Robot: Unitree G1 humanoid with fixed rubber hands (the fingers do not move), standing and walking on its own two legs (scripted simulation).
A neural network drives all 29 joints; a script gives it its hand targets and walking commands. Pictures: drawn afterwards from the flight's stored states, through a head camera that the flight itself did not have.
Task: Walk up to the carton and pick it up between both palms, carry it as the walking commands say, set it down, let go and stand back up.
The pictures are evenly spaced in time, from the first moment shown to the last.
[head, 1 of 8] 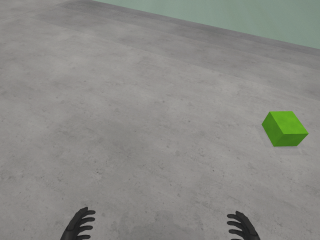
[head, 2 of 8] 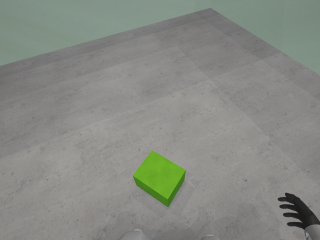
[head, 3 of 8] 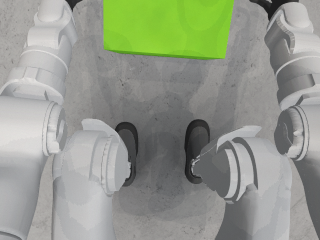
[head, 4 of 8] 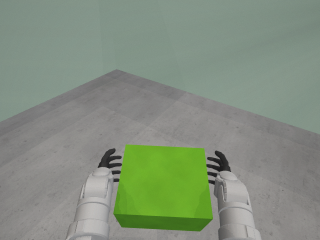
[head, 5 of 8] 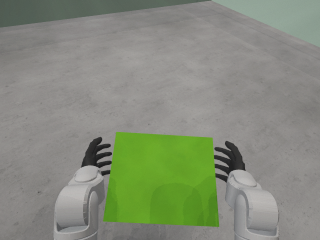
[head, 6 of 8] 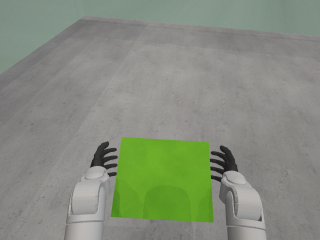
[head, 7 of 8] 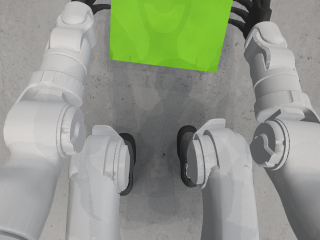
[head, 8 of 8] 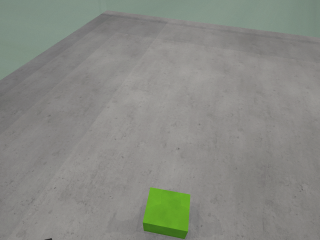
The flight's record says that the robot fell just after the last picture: no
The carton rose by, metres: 0.71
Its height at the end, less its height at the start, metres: +0.00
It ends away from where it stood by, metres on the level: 1.55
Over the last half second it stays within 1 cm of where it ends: yes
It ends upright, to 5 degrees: yes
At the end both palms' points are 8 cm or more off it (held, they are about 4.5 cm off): yes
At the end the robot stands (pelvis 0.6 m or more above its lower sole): yes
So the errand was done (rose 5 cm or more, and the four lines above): yes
